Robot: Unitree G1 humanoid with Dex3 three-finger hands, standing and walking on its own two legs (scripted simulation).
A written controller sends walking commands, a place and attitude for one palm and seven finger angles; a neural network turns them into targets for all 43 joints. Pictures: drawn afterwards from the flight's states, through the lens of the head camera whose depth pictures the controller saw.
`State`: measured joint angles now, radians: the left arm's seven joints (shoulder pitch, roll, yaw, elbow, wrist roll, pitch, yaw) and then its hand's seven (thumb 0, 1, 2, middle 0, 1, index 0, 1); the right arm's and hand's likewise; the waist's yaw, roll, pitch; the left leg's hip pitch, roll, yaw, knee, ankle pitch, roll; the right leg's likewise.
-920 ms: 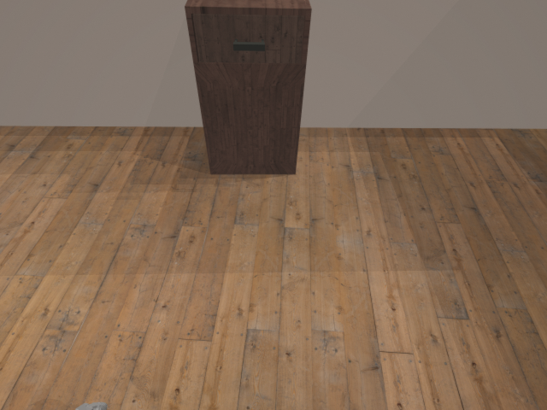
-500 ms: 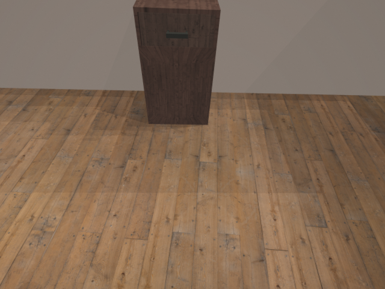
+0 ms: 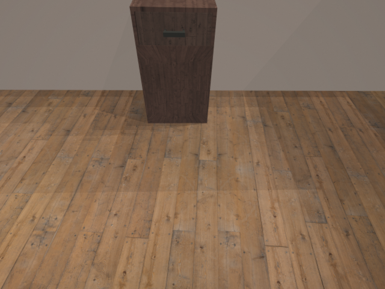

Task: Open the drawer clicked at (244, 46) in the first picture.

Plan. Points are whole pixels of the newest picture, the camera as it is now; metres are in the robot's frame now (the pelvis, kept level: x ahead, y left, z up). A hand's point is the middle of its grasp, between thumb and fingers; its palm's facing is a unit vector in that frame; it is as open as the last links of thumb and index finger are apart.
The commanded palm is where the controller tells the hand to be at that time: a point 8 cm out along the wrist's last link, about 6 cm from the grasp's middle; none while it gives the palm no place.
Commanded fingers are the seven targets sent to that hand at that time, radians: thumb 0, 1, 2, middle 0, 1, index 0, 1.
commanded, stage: look at it before walking up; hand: left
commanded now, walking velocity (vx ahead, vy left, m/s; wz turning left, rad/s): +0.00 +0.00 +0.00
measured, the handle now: (174, 32) +1.40 +0.19 -0.06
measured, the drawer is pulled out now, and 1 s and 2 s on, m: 0.00 0.00 0.00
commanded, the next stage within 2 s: walk to a spot facing it in 0.52 s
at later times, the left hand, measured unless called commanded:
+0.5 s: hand out of the picture +0.08 +0.24 -0.16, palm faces -0.03 -0.94 -0.33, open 7.4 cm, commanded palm none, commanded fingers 0.00 0.90 0.90 -0.20 -0.30 -0.20 -0.30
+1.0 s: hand out of the picture +0.04 +0.19 -0.20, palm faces -0.01 -0.99 -0.14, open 7.4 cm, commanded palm none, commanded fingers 0.00 0.90 0.90 -0.20 -0.30 -0.20 -0.30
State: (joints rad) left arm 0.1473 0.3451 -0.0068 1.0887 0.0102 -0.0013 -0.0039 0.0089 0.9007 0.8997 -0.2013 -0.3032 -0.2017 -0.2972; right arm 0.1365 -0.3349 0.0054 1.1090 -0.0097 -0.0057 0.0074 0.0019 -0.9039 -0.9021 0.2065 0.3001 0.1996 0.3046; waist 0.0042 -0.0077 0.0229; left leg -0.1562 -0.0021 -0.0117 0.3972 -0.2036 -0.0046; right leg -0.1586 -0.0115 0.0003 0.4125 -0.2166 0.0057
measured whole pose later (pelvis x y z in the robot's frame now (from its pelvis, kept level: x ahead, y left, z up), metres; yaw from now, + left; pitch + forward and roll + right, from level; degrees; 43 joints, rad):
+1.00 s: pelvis +0.08 +0.01 -0.02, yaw -4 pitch +0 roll +0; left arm 0.41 0.19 0.03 1.12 0.02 0.00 -0.01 0.01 0.90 0.90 -0.20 -0.30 -0.20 -0.30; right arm 0.34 -0.19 0.00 1.13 -0.02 -0.04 0.00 0.00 -0.91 -0.90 0.20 0.30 0.20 0.30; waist 0.01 -0.04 -0.02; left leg -0.14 0.02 0.07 0.61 -0.46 0.01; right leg -0.20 0.01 0.05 0.67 -0.42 -0.01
